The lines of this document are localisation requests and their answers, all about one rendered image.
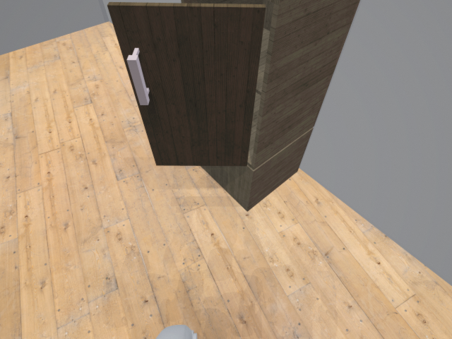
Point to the handle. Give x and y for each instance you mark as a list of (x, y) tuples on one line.
[(138, 79)]

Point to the cupboard door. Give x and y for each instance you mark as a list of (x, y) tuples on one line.
[(200, 63)]

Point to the robot left thigh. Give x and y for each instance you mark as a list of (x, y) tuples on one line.
[(177, 332)]

